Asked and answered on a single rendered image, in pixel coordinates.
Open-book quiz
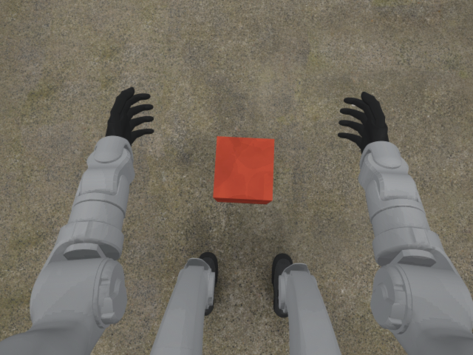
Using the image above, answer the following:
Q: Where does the left robot hand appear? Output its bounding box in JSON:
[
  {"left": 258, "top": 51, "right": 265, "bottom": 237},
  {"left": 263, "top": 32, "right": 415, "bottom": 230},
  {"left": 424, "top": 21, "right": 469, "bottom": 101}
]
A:
[{"left": 105, "top": 87, "right": 154, "bottom": 147}]

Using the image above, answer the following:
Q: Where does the robot right foot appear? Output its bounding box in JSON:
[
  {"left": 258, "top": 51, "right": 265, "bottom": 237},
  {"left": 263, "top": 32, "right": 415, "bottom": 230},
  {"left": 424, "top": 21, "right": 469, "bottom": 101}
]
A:
[{"left": 272, "top": 254, "right": 293, "bottom": 317}]

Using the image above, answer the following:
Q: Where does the right robot forearm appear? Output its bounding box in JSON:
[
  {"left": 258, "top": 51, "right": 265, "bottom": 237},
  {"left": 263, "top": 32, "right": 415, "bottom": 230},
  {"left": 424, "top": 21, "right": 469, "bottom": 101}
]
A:
[{"left": 358, "top": 141, "right": 473, "bottom": 328}]

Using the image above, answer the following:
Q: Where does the carton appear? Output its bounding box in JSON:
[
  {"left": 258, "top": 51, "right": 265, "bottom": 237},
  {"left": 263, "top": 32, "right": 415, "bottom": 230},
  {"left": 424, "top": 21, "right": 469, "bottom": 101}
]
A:
[{"left": 213, "top": 136, "right": 274, "bottom": 204}]

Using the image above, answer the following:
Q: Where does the right robot upper arm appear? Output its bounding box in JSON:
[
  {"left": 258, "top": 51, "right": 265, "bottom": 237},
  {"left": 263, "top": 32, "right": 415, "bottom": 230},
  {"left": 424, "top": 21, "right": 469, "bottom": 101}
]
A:
[{"left": 370, "top": 263, "right": 473, "bottom": 355}]

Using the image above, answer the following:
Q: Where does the left robot upper arm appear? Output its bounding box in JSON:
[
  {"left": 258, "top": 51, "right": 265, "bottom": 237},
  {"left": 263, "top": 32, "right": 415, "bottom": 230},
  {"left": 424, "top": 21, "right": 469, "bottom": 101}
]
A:
[{"left": 0, "top": 257, "right": 127, "bottom": 355}]

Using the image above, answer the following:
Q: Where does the left robot forearm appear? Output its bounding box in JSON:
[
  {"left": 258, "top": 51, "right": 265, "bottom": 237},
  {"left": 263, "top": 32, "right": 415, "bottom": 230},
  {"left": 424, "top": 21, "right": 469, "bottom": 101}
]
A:
[{"left": 30, "top": 136, "right": 135, "bottom": 323}]

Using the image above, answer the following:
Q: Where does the robot right thigh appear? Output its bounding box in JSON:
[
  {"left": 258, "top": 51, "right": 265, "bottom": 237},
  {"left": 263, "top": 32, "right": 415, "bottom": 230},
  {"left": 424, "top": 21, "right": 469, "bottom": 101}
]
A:
[{"left": 279, "top": 271, "right": 341, "bottom": 355}]

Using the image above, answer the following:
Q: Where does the right robot hand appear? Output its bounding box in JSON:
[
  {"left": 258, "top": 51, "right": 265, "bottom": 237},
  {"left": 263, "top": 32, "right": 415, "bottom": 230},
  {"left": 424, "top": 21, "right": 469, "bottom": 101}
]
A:
[{"left": 338, "top": 92, "right": 389, "bottom": 154}]

